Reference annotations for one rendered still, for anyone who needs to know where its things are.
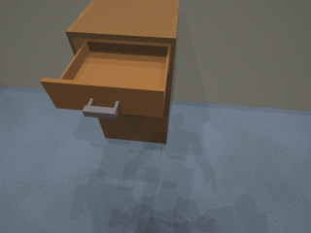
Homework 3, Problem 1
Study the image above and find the drawer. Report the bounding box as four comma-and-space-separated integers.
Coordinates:
40, 40, 170, 117

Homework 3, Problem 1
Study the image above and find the handle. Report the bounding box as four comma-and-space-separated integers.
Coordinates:
82, 98, 120, 119

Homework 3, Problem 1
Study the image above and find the cabinet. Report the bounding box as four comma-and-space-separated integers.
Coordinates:
65, 0, 180, 144

